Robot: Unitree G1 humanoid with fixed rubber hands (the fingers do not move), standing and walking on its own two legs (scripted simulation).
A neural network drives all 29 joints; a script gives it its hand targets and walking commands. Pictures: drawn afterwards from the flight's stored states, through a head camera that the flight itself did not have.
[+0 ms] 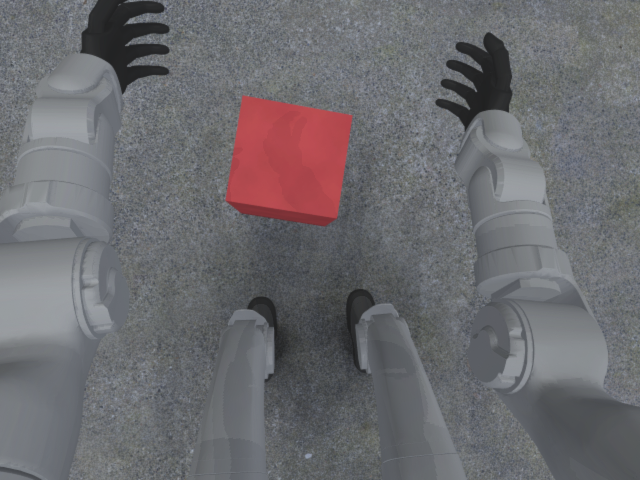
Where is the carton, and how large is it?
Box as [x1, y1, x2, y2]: [225, 95, 352, 226]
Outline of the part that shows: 243,95 225,200 242,213 324,226 335,219 337,215 352,115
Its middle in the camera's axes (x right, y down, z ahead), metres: -0.07 -0.15 +0.86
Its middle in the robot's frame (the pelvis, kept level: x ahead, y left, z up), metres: +0.52 +0.02 -0.53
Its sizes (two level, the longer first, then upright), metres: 0.210 0.200 0.250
